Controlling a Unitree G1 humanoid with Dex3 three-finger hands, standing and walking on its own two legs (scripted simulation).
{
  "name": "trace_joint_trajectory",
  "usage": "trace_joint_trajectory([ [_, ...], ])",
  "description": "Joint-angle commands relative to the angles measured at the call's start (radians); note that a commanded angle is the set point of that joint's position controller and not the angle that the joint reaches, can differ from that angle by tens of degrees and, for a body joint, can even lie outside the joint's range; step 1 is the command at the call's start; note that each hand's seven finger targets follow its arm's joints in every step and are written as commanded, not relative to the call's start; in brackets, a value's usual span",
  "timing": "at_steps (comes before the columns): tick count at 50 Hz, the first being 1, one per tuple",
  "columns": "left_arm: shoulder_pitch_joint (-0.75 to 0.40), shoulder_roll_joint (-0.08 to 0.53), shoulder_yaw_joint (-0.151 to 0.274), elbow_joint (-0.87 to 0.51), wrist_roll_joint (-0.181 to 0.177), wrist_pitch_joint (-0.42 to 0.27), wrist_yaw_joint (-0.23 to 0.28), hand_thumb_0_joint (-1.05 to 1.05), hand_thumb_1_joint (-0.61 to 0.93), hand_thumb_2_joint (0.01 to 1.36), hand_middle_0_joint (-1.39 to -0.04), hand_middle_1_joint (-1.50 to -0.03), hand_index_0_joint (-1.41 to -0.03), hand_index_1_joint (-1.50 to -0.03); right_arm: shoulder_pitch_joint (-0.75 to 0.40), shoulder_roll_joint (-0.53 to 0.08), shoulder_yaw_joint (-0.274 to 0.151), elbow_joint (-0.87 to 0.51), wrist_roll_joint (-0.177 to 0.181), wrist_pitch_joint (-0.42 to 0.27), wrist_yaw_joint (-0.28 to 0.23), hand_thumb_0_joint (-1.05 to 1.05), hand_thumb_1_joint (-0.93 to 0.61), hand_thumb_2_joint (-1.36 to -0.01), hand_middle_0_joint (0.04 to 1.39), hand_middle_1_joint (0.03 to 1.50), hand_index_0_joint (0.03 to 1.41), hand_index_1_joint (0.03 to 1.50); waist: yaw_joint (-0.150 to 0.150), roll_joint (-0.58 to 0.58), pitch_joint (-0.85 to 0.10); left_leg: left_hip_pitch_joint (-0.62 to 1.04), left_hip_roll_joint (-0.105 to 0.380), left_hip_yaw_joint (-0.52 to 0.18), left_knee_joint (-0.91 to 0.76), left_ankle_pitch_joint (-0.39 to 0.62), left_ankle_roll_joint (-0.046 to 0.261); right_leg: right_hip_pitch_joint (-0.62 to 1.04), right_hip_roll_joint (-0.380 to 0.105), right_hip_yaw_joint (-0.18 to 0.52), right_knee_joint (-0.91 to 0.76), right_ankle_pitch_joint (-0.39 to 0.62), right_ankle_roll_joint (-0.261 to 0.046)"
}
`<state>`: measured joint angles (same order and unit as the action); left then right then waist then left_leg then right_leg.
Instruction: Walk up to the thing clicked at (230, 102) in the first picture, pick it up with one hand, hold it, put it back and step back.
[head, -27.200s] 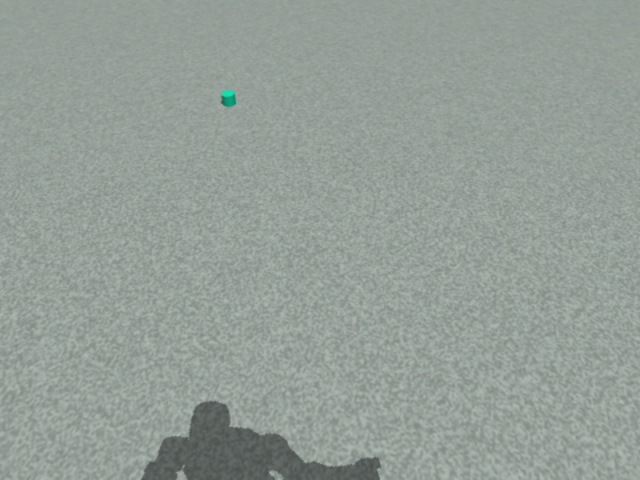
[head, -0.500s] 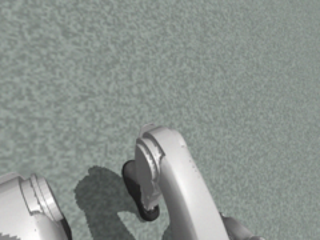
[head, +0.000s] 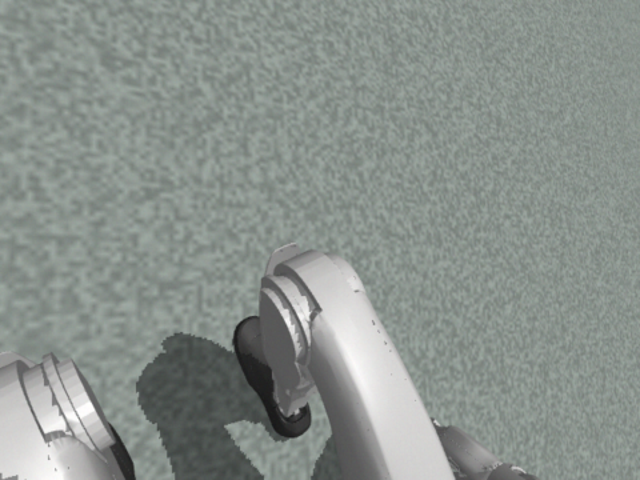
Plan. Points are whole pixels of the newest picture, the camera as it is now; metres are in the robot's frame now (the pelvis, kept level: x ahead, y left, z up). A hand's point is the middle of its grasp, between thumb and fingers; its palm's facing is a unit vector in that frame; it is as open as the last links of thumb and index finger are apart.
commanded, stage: open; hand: left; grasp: from above
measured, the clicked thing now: out of the picture +0.47 +0.31 -0.27
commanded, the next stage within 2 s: withdraw in 0.82 s
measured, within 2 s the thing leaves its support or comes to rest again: neither
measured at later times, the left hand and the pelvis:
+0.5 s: hand out of the picture +0.46 +0.32 -0.24, palm faces -0.43 -0.15 -0.89, open 13.2 cm; pelvis +0.00 +0.00 +0.00, yaw +0 degrees
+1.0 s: hand out of the picture +0.46 +0.32 -0.24, palm faces -0.43 -0.14 -0.89, open 13.7 cm; pelvis +0.00 +0.00 +0.01, yaw +0 degrees
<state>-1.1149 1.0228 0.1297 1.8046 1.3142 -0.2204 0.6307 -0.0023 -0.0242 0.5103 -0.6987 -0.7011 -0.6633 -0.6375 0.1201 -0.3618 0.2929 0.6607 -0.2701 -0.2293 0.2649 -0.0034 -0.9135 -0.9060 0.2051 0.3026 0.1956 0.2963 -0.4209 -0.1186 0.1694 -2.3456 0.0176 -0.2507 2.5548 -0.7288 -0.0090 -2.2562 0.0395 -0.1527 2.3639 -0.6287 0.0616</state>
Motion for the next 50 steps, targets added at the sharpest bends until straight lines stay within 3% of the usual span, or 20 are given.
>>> trace_joint_trajectory([
  [1,-0.250,0.208,-0.014,-0.112,-0.012,-0.002,0.030,0.000,0.212,0.714,-0.553,-0.771,-0.569,-0.750,0.186,-0.326,-0.087,0.010,0.004,-0.005,-0.014,0.000,-0.900,-0.902,0.201,0.301,0.201,0.301,-0.057,0.500,-0.596,0.445,0.015,0.097,-0.268,0.189,0.020,0.361,0.036,-0.123,-0.189,0.209,-0.073],
  [7,-0.244,0.210,-0.022,-0.130,-0.011,-0.002,0.037,0.000,-0.243,0.761,-0.322,-0.794,-0.327,-0.789,0.192,-0.338,-0.088,0.009,0.001,-0.013,-0.012,0.000,-0.901,-0.903,0.201,0.301,0.201,0.301,-0.055,0.508,-0.615,0.478,0.019,0.096,-0.267,0.221,0.016,0.381,0.040,-0.122,-0.186,0.241,-0.072],
  [9,-0.255,0.234,0.000,-0.133,-0.018,-0.004,0.043,0.000,-0.272,0.784,-0.296,-0.822,-0.301,-0.818,0.193,-0.331,-0.078,0.011,0.005,-0.015,-0.012,0.000,-0.900,-0.903,0.201,0.301,0.201,0.301,-0.052,0.507,-0.621,0.474,0.019,0.089,-0.267,0.226,0.015,0.381,0.036,-0.125,-0.189,0.238,-0.074],
  [11,-0.235,0.217,-0.018,-0.124,-0.014,0.004,0.039,0.000,-0.313,0.835,-0.270,-0.851,-0.270,-0.852,0.189,-0.329,-0.082,0.014,0.002,-0.016,-0.010,0.000,-0.901,-0.904,0.201,0.301,0.201,0.301,-0.056,0.525,-0.621,0.486,0.021,0.096,-0.263,0.235,0.013,0.391,0.039,-0.122,-0.187,0.252,-0.073],
  [14,-0.238,0.241,0.001,-0.146,-0.022,0.009,0.041,0.000,-0.356,0.877,-0.238,-0.883,-0.235,-0.886,0.196,-0.341,-0.092,0.010,0.006,-0.013,-0.014,0.000,-0.901,-0.904,0.201,0.301,0.201,0.301,-0.044,0.531,-0.629,0.478,0.019,0.099,-0.278,0.219,0.015,0.400,0.042,-0.120,-0.203,0.236,-0.076],
  [16,-0.234,0.233,-0.007,-0.133,-0.021,0.016,0.033,0.000,-0.386,0.889,-0.207,-0.907,-0.206,-0.908,0.201,-0.337,-0.088,0.010,0.000,-0.012,-0.013,0.000,-0.900,-0.903,0.201,0.301,0.201,0.301,-0.053,0.529,-0.617,0.471,0.020,0.102,-0.278,0.212,0.015,0.405,0.040,-0.119,-0.201,0.230,-0.076],
  [18,-0.226,0.249,0.012,-0.163,-0.028,0.019,0.035,0.000,-0.433,0.913,-0.165,-0.927,-0.163,-0.929,0.212,-0.336,-0.089,0.011,0.005,-0.008,-0.014,0.000,-0.898,-0.902,0.201,0.301,0.201,0.301,-0.039,0.536,-0.662,0.485,0.019,0.101,-0.271,0.255,0.016,0.426,0.041,-0.120,-0.200,0.263,-0.076],
  [19,-0.250,0.212,-0.011,-0.166,-0.030,0.019,0.029,0.000,-0.442,0.921,-0.150,-0.951,-0.151,-0.950,0.202,-0.339,-0.091,0.008,0.005,-0.014,-0.012,0.000,-0.899,-0.903,0.201,0.301,0.201,0.301,-0.051,0.544,-0.647,0.499,0.018,0.092,-0.270,0.255,0.010,0.386,0.033,-0.127,-0.184,0.261,-0.077],
  [22,-0.233,0.218,-0.005,-0.149,-0.031,0.019,0.018,0.000,-0.475,0.947,-0.119,-0.975,-0.119,-0.974,0.215,-0.326,-0.079,0.007,0.005,-0.011,-0.006,0.000,-0.897,-0.902,0.201,0.301,0.201,0.301,-0.064,0.525,-0.615,0.486,0.021,0.086,-0.270,0.255,0.013,0.388,0.035,-0.130,-0.191,0.263,-0.073],
  [23,-0.223,0.223,0.000,-0.158,-0.035,0.017,0.018,0.000,-0.474,0.967,-0.116,-0.996,-0.117,-0.995,0.210,-0.332,-0.085,0.010,0.007,-0.007,-0.010,0.000,-0.896,-0.902,0.201,0.301,0.201,0.301,-0.052,0.524,-0.634,0.496,0.021,0.087,-0.277,0.256,0.012,0.396,0.038,-0.129,-0.194,0.261,-0.075],
  [26,-0.229,0.230,0.001,-0.169,-0.031,0.014,0.010,0.000,-0.509,0.977,-0.076,-1.034,-0.081,-1.027,0.215,-0.340,-0.091,0.007,0.008,-0.008,-0.007,0.000,-0.897,-0.902,0.201,0.301,0.201,0.301,-0.050,0.550,-0.621,0.511,0.022,0.086,-0.281,0.267,0.007,0.383,0.034,-0.128,-0.187,0.264,-0.078],
  [27,-0.220,0.210,-0.020,-0.149,-0.034,0.016,0.005,0.000,-0.520,0.999,-0.077,-1.035,-0.077,-1.034,0.200,-0.328,-0.084,0.004,0.009,-0.009,-0.006,0.000,-0.897,-0.902,0.201,0.301,0.201,0.301,-0.056,0.528,-0.610,0.489,0.020,0.097,-0.268,0.248,0.012,0.395,0.038,-0.122,-0.193,0.256,-0.075],
  [35,-0.216,0.231,-0.006,-0.160,-0.036,0.000,0.010,0.000,-0.490,1.028,-0.079,-1.080,-0.084,-1.073,0.216,-0.336,-0.088,0.004,0.013,0.000,-0.015,0.000,-0.896,-0.902,0.201,0.301,0.201,0.301,-0.051,0.536,-0.625,0.492,0.021,0.093,-0.283,0.249,0.011,0.408,0.038,-0.123,-0.203,0.252,-0.080],
  [36,-0.202,0.236,-0.007,-0.158,-0.032,0.002,0.012,0.000,-0.500,1.029,-0.075,-1.073,-0.079,-1.068,0.207,-0.335,-0.087,-0.001,0.011,0.001,-0.018,0.000,-0.896,-0.901,0.201,0.301,0.201,0.301,-0.042,0.523,-0.633,0.486,0.022,0.095,-0.284,0.245,0.013,0.417,0.042,-0.121,-0.208,0.251,-0.078],
  [41,-0.227,0.224,-0.024,-0.145,-0.029,0.002,0.018,0.000,-0.494,1.024,-0.075,-1.069,-0.079,-1.064,0.210,-0.336,-0.084,-0.004,0.012,0.002,-0.023,0.000,-0.894,-0.900,0.201,0.301,0.201,0.301,-0.066,0.504,-0.603,0.463,0.021,0.096,-0.278,0.212,0.017,0.399,0.042,-0.121,-0.212,0.229,-0.075],
  [42,-0.239,0.237,-0.007,-0.159,-0.031,-0.002,0.022,0.000,-0.490,1.018,-0.073,-1.067,-0.078,-1.061,0.215,-0.341,-0.085,-0.005,0.014,0.003,-0.025,0.000,-0.893,-0.900,0.201,0.301,0.201,0.301,-0.062,0.508,-0.603,0.465,0.021,0.089,-0.289,0.210,0.015,0.391,0.039,-0.126,-0.212,0.225,-0.076],
  [45,-0.237,0.221,-0.022,-0.165,-0.020,0.000,0.023,0.000,-0.481,1.015,-0.075,-1.080,-0.083,-1.070,0.206,-0.340,-0.091,-0.010,0.013,-0.003,-0.026,0.000,-0.894,-0.900,0.201,0.301,0.201,0.301,-0.058,0.537,-0.611,0.503,0.024,0.087,-0.295,0.221,0.009,0.380,0.040,-0.126,-0.207,0.231,-0.078],
  [46,-0.237,0.236,-0.009,-0.154,-0.023,0.001,0.026,0.000,-0.468,1.028,-0.079,-1.093,-0.088,-1.083,0.211,-0.329,-0.077,-0.007,0.011,-0.001,-0.022,0.000,-0.893,-0.900,0.201,0.301,0.201,0.301,-0.058,0.531,-0.615,0.501,0.025,0.083,-0.294,0.229,0.009,0.394,0.038,-0.128,-0.203,0.238,-0.077],
  [47,-0.239,0.222,-0.018,-0.157,-0.025,0.004,0.024,0.000,-0.521,0.983,-0.068,-1.024,-0.078,-1.012,0.206,-0.336,-0.081,-0.008,0.014,-0.004,-0.022,0.000,-0.907,-0.902,0.201,0.301,0.201,0.301,-0.060,0.523,-0.608,0.500,0.024,0.080,-0.293,0.226,0.008,0.375,0.035,-0.129,-0.199,0.237,-0.076],
  [50,-0.261,0.257,0.004,-0.202,-0.019,0.018,0.029,0.000,-0.532,0.993,-0.070,-1.013,-0.073,-1.009,0.209,-0.339,-0.096,-0.009,0.017,-0.006,-0.021,0.000,-0.908,-0.903,0.201,0.301,0.201,0.301,-0.047,0.575,-0.640,0.541,0.026,0.088,-0.301,0.241,0.003,0.384,0.035,-0.122,-0.200,0.249,-0.079],
])
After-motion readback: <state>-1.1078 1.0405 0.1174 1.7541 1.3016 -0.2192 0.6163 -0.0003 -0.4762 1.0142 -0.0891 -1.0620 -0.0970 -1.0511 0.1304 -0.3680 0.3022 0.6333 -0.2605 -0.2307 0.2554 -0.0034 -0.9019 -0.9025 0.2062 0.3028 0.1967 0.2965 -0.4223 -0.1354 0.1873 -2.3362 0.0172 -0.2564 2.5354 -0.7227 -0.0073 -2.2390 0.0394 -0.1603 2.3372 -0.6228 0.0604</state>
